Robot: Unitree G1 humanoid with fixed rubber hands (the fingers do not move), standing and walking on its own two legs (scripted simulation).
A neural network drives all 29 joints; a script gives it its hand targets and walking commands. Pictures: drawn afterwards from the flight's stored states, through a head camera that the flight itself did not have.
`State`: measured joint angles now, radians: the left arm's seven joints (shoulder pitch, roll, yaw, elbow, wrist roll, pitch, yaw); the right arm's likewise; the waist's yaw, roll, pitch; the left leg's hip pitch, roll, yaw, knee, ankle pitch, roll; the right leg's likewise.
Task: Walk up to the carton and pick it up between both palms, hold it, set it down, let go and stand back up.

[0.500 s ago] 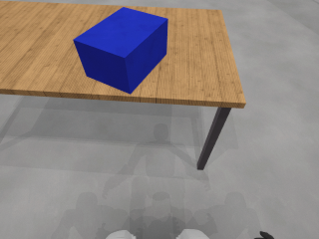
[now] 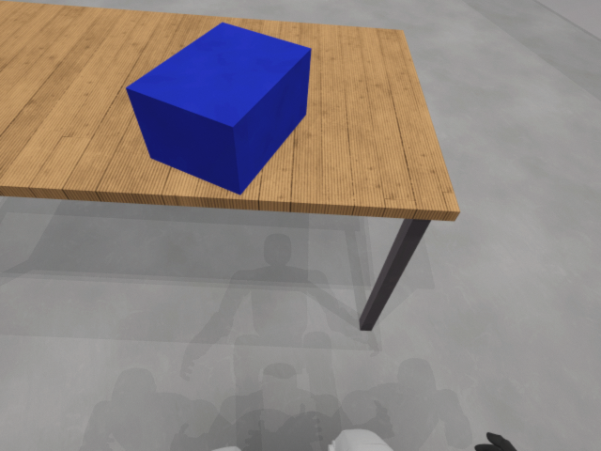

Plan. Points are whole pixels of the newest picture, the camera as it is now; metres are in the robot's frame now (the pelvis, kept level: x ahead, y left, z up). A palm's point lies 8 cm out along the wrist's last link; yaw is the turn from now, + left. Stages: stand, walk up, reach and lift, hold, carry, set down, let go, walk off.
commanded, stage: walk up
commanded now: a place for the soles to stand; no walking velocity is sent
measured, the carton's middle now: (230, 103) +0.75 +0.14 +0.02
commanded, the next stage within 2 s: none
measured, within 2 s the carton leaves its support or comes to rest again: neither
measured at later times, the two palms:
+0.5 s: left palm out of the picture +0.09 +0.29 -0.12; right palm out of the picture +0.09 -0.30 -0.11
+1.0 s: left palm out of the picture +0.09 +0.28 -0.12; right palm out of the picture +0.09 -0.31 -0.11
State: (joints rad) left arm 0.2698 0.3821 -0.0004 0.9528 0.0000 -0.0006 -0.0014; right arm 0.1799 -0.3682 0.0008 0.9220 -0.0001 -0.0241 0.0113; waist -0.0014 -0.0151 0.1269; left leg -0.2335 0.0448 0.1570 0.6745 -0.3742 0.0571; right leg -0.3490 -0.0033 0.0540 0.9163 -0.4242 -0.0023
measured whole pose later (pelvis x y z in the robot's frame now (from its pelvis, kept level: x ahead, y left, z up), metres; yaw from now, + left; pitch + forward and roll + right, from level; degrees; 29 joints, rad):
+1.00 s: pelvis +0.01 -0.01 +0.00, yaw -3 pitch -3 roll +0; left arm 0.21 0.35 0.00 0.96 0.00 -0.01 0.00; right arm 0.16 -0.37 0.00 0.93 0.00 -0.02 0.01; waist 0.00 0.00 0.13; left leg -0.22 0.04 0.17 0.68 -0.40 0.04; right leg -0.31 0.01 0.05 0.69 -0.32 0.00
